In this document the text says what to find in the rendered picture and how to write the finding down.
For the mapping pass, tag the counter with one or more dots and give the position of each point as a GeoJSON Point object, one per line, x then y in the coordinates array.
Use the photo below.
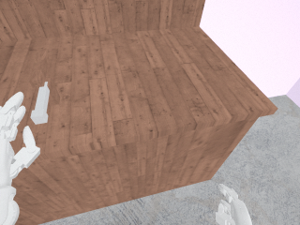
{"type": "Point", "coordinates": [141, 101]}

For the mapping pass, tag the robot left forearm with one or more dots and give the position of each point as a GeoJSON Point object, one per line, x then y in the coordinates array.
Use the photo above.
{"type": "Point", "coordinates": [9, 209]}

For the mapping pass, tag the robot left hand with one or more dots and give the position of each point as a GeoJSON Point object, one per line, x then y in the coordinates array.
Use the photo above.
{"type": "Point", "coordinates": [10, 117]}

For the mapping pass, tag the robot right hand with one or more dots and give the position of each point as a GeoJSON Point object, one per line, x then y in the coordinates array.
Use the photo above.
{"type": "Point", "coordinates": [235, 213]}

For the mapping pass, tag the tap lever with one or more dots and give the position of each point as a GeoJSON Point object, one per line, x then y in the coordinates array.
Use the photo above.
{"type": "Point", "coordinates": [39, 114]}

